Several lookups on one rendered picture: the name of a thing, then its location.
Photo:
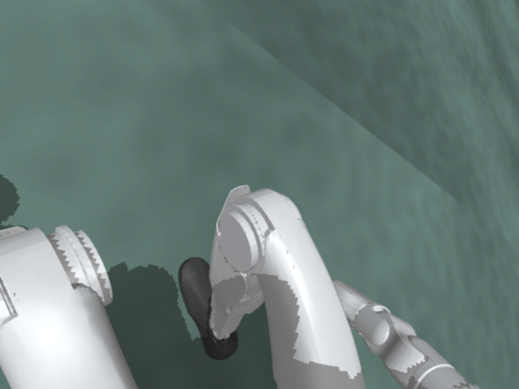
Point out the right robot foot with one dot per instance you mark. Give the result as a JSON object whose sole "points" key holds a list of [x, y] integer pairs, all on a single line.
{"points": [[196, 290]]}

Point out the right robot arm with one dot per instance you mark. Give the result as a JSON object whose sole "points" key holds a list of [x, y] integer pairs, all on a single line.
{"points": [[411, 361]]}

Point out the right robot hand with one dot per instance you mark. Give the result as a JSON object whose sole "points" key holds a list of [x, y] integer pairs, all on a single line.
{"points": [[352, 300]]}

